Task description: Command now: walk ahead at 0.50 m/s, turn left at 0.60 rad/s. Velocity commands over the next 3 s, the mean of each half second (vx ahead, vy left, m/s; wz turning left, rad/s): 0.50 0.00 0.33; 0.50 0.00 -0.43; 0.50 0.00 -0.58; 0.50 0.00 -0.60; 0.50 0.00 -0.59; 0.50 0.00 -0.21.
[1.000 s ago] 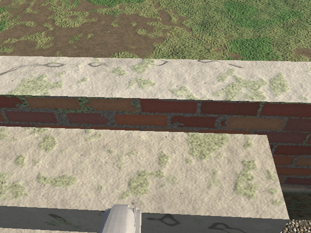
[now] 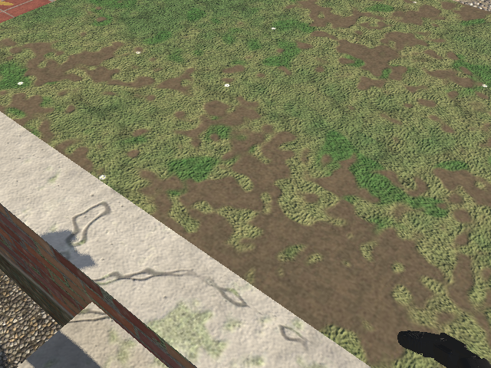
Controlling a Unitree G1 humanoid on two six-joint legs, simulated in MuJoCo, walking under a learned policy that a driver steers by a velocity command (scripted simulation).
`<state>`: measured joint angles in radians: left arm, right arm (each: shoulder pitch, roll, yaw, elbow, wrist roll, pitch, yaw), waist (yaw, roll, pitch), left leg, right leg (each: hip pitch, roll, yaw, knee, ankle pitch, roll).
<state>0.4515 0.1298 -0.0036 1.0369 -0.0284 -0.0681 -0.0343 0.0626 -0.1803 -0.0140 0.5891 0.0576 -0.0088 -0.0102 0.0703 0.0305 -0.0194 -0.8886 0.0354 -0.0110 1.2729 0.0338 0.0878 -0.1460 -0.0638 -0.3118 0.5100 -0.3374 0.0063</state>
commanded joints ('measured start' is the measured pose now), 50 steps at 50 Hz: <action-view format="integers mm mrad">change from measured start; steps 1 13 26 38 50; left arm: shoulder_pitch -72 -147 -470 279 -242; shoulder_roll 171 93 35 296 168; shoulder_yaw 52 13 -54 20 13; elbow -141 -262 -374 -123 -153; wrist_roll -9 79 81 89 76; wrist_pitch -17 -85 44 31 -119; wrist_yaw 35 -29 -41 -30 -5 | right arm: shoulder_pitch -134 362 596 277 -16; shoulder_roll -91 -173 -86 -224 -119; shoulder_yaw -33 -79 37 -5 16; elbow -93 296 475 232 61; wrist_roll -1 -118 -189 -207 -137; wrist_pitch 5 -78 -93 -91 -96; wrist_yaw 32 43 79 115 41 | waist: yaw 5 -96 -111 232 -110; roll -102 12 31 -312 -15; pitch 60 -51 43 -424 -46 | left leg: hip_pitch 177 836 1001 50 270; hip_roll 41 175 257 -123 56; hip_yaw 53 -372 -169 -9 2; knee -342 -899 -1055 122 -29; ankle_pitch -68 -334 63 -200 -154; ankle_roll -2 107 156 -93 -86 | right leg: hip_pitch -3 -1062 -1515 401 -561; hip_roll -226 56 -17 -37 111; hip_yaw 97 435 311 1040 519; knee -314 1535 1408 175 -117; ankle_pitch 131 173 233 95 269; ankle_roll -66 -122 -151 -444 -211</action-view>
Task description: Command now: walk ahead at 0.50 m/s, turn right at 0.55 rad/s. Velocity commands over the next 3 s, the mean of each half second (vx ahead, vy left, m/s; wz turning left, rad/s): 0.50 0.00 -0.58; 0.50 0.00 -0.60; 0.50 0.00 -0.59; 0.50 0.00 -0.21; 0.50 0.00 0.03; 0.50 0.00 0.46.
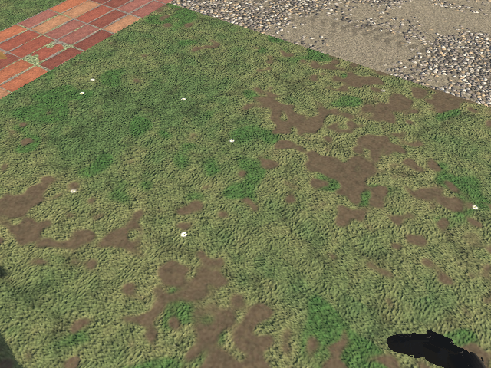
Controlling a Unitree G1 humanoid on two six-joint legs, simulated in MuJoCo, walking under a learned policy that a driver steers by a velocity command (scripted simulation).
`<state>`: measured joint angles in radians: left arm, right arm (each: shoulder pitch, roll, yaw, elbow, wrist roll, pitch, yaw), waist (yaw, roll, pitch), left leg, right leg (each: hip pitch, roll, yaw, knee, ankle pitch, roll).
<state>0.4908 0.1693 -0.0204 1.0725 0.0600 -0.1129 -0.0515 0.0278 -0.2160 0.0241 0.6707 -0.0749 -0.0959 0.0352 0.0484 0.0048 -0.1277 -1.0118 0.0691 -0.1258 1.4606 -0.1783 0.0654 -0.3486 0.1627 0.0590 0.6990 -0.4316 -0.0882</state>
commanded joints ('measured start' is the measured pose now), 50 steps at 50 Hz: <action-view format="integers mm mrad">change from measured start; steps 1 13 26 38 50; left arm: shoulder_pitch -261 -160 -470 -113 -218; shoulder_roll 150 99 48 266 232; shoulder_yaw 45 74 58 161 147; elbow -199 -211 -255 -304 -396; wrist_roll -34 -6 -18 -66 -85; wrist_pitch -77 -8 38 69 60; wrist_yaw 13 5 -67 49 74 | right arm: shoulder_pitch -53 193 328 178 -52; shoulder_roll -55 -2 -55 -97 -81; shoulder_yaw -6 -40 -48 -99 -83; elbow -46 85 260 73 -39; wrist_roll -10 43 -5 123 71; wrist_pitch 0 -20 -58 -71 -20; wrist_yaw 3 -56 -33 -53 -52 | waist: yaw -56 -70 -56 70 -11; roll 16 69 51 -156 -81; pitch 63 3 115 -135 59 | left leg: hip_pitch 485 945 982 66 476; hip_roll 24 292 225 -34 -27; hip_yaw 134 -226 340 68 88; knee -447 -1218 -1342 69 -777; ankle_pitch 19 -85 511 -278 159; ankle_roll -91 173 152 -101 -134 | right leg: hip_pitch -333 -571 -440 670 -12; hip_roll -116 -211 -267 -448 -246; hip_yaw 134 96 -37 604 227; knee -307 755 126 -396 -396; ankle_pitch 359 263 524 219 345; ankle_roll -110 30 -2 -316 -178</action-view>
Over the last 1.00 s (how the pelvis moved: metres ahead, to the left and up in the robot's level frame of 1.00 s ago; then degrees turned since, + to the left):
0.58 0.04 0.16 -6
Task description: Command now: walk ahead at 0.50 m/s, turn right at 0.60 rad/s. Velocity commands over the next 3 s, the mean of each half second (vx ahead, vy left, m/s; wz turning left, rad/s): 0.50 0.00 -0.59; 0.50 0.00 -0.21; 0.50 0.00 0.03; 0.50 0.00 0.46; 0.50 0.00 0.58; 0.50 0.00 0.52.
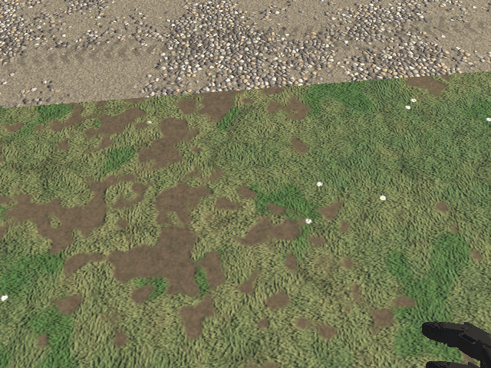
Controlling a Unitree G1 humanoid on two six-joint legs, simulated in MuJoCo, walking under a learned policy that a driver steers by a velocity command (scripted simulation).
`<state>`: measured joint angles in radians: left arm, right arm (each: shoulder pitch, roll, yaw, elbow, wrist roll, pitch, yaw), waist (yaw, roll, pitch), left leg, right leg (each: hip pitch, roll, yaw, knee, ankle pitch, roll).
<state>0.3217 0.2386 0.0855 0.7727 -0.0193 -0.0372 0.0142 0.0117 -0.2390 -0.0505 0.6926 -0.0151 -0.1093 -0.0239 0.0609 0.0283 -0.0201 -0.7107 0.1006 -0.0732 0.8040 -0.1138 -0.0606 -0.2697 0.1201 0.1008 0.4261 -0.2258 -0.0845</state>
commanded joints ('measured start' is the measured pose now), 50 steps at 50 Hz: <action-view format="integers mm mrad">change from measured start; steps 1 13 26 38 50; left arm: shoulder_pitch -28 -109 -346 -93 51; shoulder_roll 159 111 43 104 163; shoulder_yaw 43 34 0 13 24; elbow -92 -208 -253 -151 -28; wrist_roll -10 -2 -7 21 -1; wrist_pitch -13 -10 6 -33 -48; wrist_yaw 7 -3 -49 -35 -8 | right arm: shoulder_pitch -58 184 286 211 -76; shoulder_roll -71 -73 -193 -136 -68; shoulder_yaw -14 -45 -81 -42 -7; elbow -71 -26 102 58 -17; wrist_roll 19 -5 34 23 29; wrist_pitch -10 9 17 1 20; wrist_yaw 11 8 9 19 53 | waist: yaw -13 -94 -139 -66 7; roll -111 79 59 -111 -84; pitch -45 -9 50 -73 63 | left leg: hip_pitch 191 600 625 -2 34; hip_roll -73 183 181 68 -14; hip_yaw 31 -264 130 17 60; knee -164 -550 -602 415 -184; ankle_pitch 89 -157 71 -177 215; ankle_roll -6 236 200 72 60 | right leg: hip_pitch -73 -557 -370 155 167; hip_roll -209 -187 -191 -345 -318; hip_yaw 207 36 -104 219 23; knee -97 897 300 -166 -234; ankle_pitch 115 -81 118 210 231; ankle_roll -177 46 46 -180 -131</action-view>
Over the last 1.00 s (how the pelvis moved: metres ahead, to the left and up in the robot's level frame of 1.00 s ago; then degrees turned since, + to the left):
0.50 -0.11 0.03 -37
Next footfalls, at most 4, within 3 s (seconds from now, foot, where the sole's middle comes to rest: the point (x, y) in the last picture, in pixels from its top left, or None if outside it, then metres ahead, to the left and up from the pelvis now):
0.14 left None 0.24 0.15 -0.78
0.62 right None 0.40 -0.20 -0.78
1.14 left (312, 268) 0.77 -0.10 -0.78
1.66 right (410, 226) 0.94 -0.42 -0.78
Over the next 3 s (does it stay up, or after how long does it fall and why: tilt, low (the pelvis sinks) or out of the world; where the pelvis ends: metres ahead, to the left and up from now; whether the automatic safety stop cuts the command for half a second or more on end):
stays up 1.52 -0.20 0.00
